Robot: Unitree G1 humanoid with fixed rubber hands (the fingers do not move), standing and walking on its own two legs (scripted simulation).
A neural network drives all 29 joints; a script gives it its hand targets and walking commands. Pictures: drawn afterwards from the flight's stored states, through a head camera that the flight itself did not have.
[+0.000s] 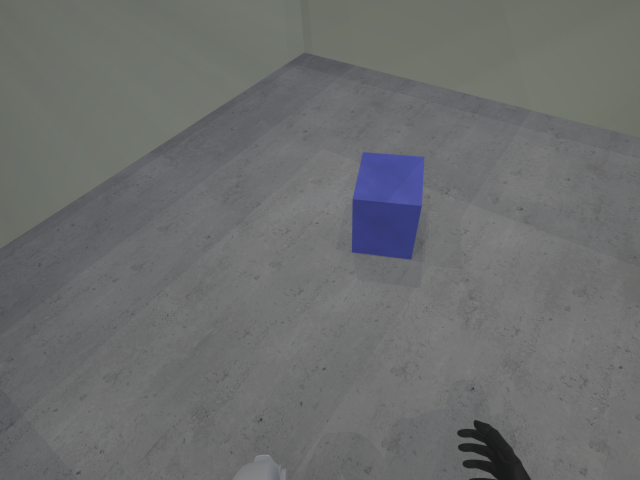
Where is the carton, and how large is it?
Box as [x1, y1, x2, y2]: [352, 152, 423, 259]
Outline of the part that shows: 363,152 353,195 352,251 410,259 421,207 423,157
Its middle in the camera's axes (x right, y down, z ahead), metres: +0.28 -0.16 +1.58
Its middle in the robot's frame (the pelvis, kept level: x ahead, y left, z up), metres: +1.23 -0.18 -0.63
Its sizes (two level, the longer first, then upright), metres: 0.283 0.243 0.299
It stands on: the floor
